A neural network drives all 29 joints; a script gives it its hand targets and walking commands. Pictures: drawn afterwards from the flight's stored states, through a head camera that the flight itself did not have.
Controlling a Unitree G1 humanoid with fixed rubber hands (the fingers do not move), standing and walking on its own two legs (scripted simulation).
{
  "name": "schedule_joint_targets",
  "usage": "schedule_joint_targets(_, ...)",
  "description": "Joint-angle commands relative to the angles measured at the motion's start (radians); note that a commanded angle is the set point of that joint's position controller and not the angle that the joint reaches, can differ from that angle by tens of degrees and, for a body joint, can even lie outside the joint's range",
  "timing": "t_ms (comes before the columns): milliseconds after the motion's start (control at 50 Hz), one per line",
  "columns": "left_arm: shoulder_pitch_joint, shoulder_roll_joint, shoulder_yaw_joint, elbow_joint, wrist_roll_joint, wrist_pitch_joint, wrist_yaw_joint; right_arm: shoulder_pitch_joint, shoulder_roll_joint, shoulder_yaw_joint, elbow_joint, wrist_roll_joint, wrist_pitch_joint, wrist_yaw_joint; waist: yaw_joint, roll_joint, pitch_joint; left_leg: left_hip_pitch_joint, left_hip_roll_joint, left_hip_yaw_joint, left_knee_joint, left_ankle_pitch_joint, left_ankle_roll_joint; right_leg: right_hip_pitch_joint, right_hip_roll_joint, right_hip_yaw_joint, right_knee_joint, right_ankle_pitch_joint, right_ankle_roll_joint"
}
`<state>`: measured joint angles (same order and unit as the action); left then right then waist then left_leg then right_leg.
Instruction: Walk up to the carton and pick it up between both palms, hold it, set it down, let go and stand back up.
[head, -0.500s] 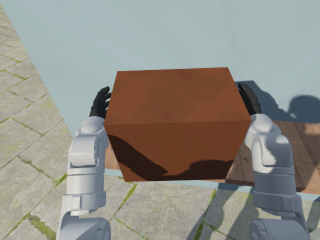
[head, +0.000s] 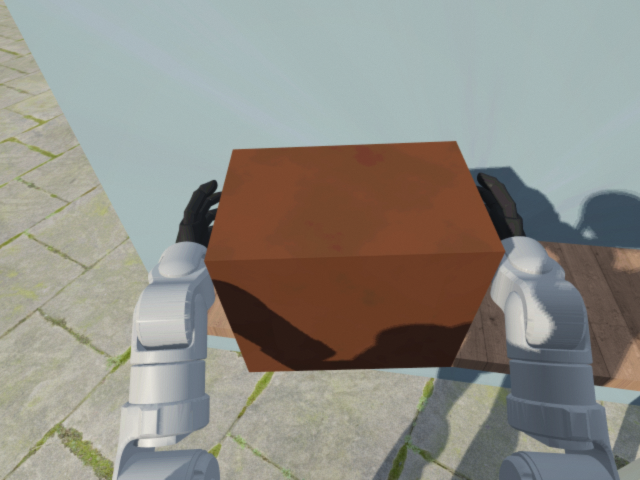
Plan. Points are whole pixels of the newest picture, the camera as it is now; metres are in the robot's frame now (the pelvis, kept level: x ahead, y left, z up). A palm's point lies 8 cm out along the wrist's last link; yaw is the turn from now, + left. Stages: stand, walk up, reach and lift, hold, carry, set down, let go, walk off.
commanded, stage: hold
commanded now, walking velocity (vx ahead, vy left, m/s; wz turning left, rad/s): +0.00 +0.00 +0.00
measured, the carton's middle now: (346, 263) +0.34 +0.00 +0.13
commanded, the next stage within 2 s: set down in 1.26 s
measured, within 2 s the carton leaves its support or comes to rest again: neither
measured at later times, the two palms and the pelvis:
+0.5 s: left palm (197, 235) +0.35 +0.18 +0.17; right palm (501, 230) +0.34 -0.17 +0.17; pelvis +0.00 +0.00 +0.00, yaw +0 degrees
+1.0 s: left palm (197, 244) +0.34 +0.17 +0.17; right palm (502, 236) +0.34 -0.17 +0.17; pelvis +0.00 +0.00 +0.00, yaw +0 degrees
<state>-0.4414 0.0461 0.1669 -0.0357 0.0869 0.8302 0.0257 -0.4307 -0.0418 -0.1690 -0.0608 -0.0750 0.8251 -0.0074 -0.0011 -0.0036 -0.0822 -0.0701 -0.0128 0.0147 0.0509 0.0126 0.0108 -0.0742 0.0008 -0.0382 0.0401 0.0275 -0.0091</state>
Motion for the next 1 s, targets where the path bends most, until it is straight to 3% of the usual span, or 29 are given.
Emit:
schedule_joint_targets(0,-0.627,-0.455,-0.43,-0.198,-0.182,-0.079,-0.138,-0.669,0.407,0.428,-0.234,0.177,-0.08,0.116,-0.001,0.008,-0.387,0.059,-0.023,-0.012,0.021,0.063,-0.038,0.183,0.016,0.036,0.052,0.083,0.014)
schedule_joint_targets(160,-0.662,-0.458,-0.388,-0.146,-0.158,-0.085,-0.145,-0.69,0.409,0.381,-0.147,0.154,-0.086,0.129,-0.002,0.016,-0.37,0.047,-0.015,-0.012,0.019,0.008,-0.034,0.129,0.021,0.028,0.038,-0.005,0.009)
schedule_joint_targets(340,-0.714,-0.471,-0.412,-0.145,-0.166,-0.105,-0.144,-0.745,0.412,0.394,-0.152,0.16,-0.11,0.13,-0.003,0.008,-0.418,0.064,-0.01,-0.017,0.032,0.022,-0.034,0.121,0.023,0.03,0.05,-0.002,0.007)
schedule_joint_targets(620,-0.648,-0.47,-0.412,-0.156,-0.164,-0.095,-0.138,-0.682,0.431,0.407,-0.153,0.172,-0.096,0.125,0.001,0.014,-0.404,0.081,-0.02,-0.017,0.037,0.134,-0.043,0.206,0.02,0.043,0.056,0.145,0.012)
schedule_joint_targets(760,-0.631,-0.475,-0.462,-0.246,-0.199,-0.089,-0.128,-0.674,0.433,0.453,-0.278,0.198,-0.092,0.114,0.005,-0.011,-0.442,0.11,-0.016,-0.028,0.042,0.219,-0.043,0.243,0.019,0.045,0.071,0.25,0.018)
schedule_joint_targets(980,-0.598,-0.437,-0.425,-0.229,-0.175,-0.067,-0.137,-0.64,0.403,0.429,-0.245,0.173,-0.065,0.12,0.0,-0.009,-0.391,0.058,-0.03,-0.013,0.023,0.091,-0.039,0.211,0.009,0.047,0.06,0.134,0.021)
